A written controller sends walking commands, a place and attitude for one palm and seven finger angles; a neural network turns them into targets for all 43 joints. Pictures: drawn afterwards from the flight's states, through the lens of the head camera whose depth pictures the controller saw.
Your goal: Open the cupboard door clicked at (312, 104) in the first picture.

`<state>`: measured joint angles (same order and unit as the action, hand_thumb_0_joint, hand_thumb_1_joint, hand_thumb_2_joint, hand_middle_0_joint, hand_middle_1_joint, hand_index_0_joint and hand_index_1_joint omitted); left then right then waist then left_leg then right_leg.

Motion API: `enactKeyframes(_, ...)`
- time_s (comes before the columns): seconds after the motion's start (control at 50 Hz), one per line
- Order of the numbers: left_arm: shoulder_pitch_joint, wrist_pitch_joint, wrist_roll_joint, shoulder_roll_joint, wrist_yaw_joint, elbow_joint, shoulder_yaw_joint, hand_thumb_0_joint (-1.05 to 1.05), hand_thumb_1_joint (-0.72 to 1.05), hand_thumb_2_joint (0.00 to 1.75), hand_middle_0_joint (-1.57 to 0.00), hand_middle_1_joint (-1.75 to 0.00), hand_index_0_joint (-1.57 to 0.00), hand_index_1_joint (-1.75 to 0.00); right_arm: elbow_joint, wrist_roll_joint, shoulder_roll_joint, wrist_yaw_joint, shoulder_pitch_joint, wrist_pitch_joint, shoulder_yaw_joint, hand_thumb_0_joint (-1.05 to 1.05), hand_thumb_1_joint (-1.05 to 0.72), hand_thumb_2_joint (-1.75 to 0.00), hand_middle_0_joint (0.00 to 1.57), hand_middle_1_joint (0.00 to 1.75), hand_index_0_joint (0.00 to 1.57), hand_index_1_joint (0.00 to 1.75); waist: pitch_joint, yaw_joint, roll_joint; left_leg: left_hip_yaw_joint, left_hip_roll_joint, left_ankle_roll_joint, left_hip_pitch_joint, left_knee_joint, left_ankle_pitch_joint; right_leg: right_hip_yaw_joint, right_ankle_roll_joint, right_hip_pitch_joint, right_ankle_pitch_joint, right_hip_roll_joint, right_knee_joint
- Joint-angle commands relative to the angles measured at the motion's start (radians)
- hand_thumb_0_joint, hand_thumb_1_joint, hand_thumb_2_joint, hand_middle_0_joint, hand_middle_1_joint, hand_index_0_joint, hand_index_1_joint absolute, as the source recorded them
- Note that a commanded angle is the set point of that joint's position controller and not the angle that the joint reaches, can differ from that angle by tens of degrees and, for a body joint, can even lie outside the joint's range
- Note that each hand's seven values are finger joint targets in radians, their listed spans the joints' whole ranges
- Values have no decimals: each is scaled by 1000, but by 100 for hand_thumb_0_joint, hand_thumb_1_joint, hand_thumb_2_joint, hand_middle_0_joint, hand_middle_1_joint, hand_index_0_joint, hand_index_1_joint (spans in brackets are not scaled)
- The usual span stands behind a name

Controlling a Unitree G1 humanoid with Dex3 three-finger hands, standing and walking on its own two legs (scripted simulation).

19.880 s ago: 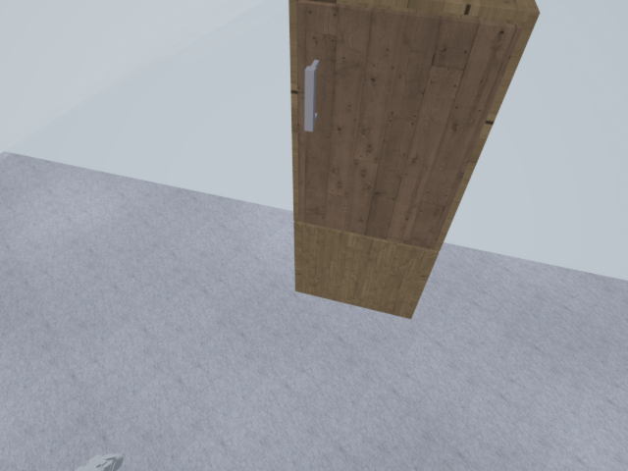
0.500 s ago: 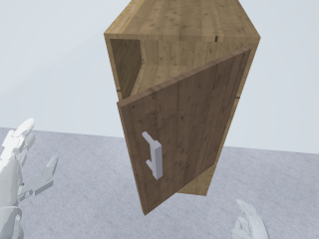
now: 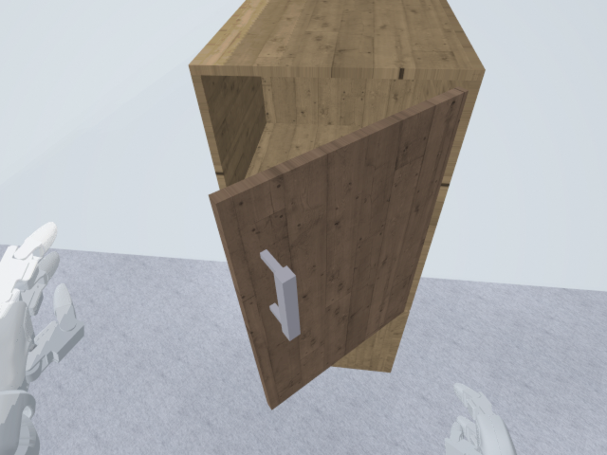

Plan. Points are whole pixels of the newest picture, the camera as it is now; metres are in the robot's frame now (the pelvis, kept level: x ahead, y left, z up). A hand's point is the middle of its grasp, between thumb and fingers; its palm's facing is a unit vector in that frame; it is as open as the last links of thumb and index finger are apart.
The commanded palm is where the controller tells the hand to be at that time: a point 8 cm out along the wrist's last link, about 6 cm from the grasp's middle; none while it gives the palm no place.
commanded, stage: step back with the hand held close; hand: left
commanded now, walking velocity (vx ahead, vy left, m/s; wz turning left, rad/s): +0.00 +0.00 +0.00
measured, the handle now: (280, 296) +0.30 +0.07 +0.07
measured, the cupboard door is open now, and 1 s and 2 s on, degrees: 43 43 43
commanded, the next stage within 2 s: stop stepping back and stand still in 1.18 s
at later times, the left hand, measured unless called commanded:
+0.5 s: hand (37, 371) +0.14 +0.27 +0.15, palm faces +0.35 -0.79 -0.50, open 7.4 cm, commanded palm +0.08 +0.32 +0.17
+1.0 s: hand out of the picture +0.06 +0.30 +0.15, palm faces +0.43 -0.79 -0.44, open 7.4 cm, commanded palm -0.01 +0.35 +0.17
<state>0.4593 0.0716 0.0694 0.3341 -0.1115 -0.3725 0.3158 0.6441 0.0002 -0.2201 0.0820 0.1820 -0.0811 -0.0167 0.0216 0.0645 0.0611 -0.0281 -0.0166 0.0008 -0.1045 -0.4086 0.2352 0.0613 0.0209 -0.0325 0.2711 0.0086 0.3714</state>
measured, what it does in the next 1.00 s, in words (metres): shifts its weight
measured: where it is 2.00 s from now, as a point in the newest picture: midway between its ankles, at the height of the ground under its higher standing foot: outside the picture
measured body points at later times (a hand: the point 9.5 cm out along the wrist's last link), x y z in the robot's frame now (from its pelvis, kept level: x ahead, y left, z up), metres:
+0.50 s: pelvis -0.06 +0.02 -0.01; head -0.04 +0.02 +0.44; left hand +0.12 +0.31 +0.17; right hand +0.12 -0.23 -0.09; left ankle +0.00 +0.12 -0.74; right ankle -0.04 -0.10 -0.74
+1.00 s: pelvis -0.13 +0.04 -0.02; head -0.12 +0.06 +0.43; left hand +0.03 +0.34 +0.17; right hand +0.05 -0.19 -0.10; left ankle -0.07 +0.13 -0.74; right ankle -0.11 -0.09 -0.74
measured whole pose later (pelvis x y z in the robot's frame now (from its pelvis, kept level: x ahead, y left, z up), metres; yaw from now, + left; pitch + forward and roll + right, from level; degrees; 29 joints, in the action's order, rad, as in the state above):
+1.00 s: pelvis -0.13 +0.04 -0.02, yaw +3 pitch +0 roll -3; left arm 0.56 0.19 0.04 0.40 -0.15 -0.55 0.38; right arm 0.63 0.00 -0.20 0.08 0.19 -0.06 0.01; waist 0.02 0.01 0.02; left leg 0.02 0.00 0.00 -0.41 -0.63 0.22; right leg -0.01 -0.01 -0.30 0.26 0.05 0.55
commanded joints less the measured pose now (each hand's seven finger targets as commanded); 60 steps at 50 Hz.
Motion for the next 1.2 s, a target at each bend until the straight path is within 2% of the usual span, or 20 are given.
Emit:
enactKeyframes(0.0,-89,72,-2,195,-21,-197,129,0,90,90,-20,-30,-20,-30,-164,-2,-105,6,-135,-59,38,0,-90,-90,20,30,20,30,-73,5,-19,18,7,-30,67,32,-247,-33,-12,-62,-269,-15,-65)
enactKeyframes(0.02,-155,83,-2,215,-23,-279,135,0,90,90,-20,-30,-20,-30,-171,-4,-104,6,-143,-65,37,0,-90,-90,20,30,20,30,-105,3,4,20,8,-30,78,29,-250,-38,-13,-53,-273,-18,-60)
enactKeyframes(0.04,-202,118,-2,334,-27,-305,253,0,90,90,-20,-30,-20,-30,-198,-10,-127,5,-115,-42,37,0,-90,-90,20,30,20,30,-6,-40,-17,44,-19,-45,7,-15,-231,-88,-21,-158,-319,-64,-103)
enactKeyframes(0.08,-25,108,-8,213,-6,-198,159,0,90,90,-20,-30,-20,-30,-192,-6,-116,1,-113,-10,42,0,-90,-90,20,30,20,30,-36,-45,-93,46,-22,-41,-1,-51,-259,-74,-26,-157,-376,-91,-81)
enactKeyframes(0.1,-4,112,-8,218,-5,-217,165,0,90,90,-20,-30,-20,-30,-200,-6,-120,3,-122,-2,47,0,-90,-90,20,30,20,30,-56,-43,-35,41,-24,-42,4,-50,-305,-64,-26,-151,-416,-95,-61)
enactKeyframes(0.16,62,105,-7,211,-10,-245,164,0,90,90,-20,-30,-20,-30,-221,-11,-122,2,-103,29,56,0,-90,-90,20,30,20,30,-141,-50,-39,37,-43,-35,6,-64,-394,-61,-33,-124,-456,-93,-11)
enactKeyframes(0.32,94,109,-7,272,-42,-326,220,0,90,90,-20,-30,-20,-30,-252,-20,-116,18,-100,51,67,0,-90,-90,20,30,20,30,-184,-49,-21,62,-69,-28,-71,-64,-386,-72,-26,-117,-413,-93,57)
enactKeyframes(0.58,83,164,-30,255,-74,-367,221,0,90,90,-20,-30,-20,-30,-245,-11,-138,20,-71,-5,66,0,-90,-90,20,30,20,30,-45,-70,21,152,-84,-40,-305,0,248,-109,-4,-275,186,-80,9)
enactKeyframes(0.66,63,175,-43,250,-74,-372,246,0,90,90,-20,-30,-20,-30,-252,-2,-141,23,-79,-32,65,0,-90,-90,20,30,20,30,-68,-52,158,285,-188,-89,-539,237,418,-44,-30,-24,64,30,282)
enactKeyframes(0.74,104,184,-37,249,-64,-365,248,0,90,90,-20,-30,-20,-30,-236,2,-120,8,-70,-54,67,0,-90,-90,20,30,20,30,-93,-53,100,258,-168,-91,-477,174,312,-81,-9,-39,44,24,218)
enactKeyframes(0.8,91,190,-28,260,-61,-374,240,0,90,90,-20,-30,-20,-30,-204,6,-116,-2,-63,-57,69,0,-90,-90,20,30,20,30,-96,-68,6,149,-75,-33,-304,30,176,-178,26,-198,29,-48,22)
enactKeyframes(0.84,68,185,-21,245,-63,-376,205,0,90,90,-20,-30,-20,-30,-188,-8,-111,-6,-51,-55,79,0,-90,-90,20,30,20,30,-144,-72,-142,64,-9,4,-121,-218,74,-271,69,-377,39,-156,-72)
enactKeyframes(0.9,37,177,-30,272,-75,-349,220,0,90,90,-20,-30,-20,-30,-162,0,-91,-2,-68,-38,75,0,-90,-90,20,30,20,30,-131,-81,-150,60,10,14,-163,-390,46,-305,114,-379,-364,-267,-31)
enactKeyframes(0.94,2,172,-31,280,-70,-365,224,0,90,90,-20,-30,-20,-30,-175,-2,-82,4,-79,-30,62,0,-90,-90,20,30,20,30,-88,-80,-140,78,-12,9,-187,-227,27,-241,74,-331,-442,-221,35)
enactKeyframes(0.98,-5,181,-31,299,-68,-386,250,0,90,90,-20,-30,-20,-30,-185,-3,-115,17,-92,-32,67,0,-90,-90,20,30,20,30,-100,-62,34,149,-94,-23,-168,-7,-322,-129,-26,-289,-340,-46,151)
enactKeyframes(1.02,52,196,-22,303,-57,-391,272,0,90,90,-20,-30,-20,-30,-202,12,-109,15,-104,-47,70,0,-90,-90,20,30,20,30,-180,-47,232,367,-266,-97,-268,190,-280,-78,-41,-180,168,66,460)
enactKeyframes(1.04,28,200,-23,293,-53,-424,265,0,90,90,-20,-30,-20,-30,-196,31,-115,7,-94,-62,78,0,-90,-90,20,30,20,30,-181,-50,221,419,-326,-140,-321,229,-144,-127,-36,-191,262,73,639)
enactKeyframes(1.08,53,201,-18,258,-62,-424,244,0,90,90,-20,-30,-20,-30,-170,22,-113,-11,-58,-81,92,0,-90,-90,20,30,20,30,-190,-56,87,336,-302,-166,-170,145,-264,-147,-32,-323,240,54,672)
enactKeyframes(1.12,97,183,-12,233,-63,-421,215,0,90,90,-20,-30,-20,-30,-163,12,-114,-24,-67,-85,89,0,-90,-90,20,30,20,30,-213,-60,103,272,-269,-148,-121,145,-269,-108,-43,-331,237,53,645)
enactKeyframes(1.18,77,157,-4,239,-64,-438,205,0,90,90,-20,-30,-20,-30,-162,9,-110,-30,-84,-81,77,0,-90,-90,20,30,20,30,-192,-65,158,222,-231,-113,-157,249,10,-47,-35,-270,251,68,547)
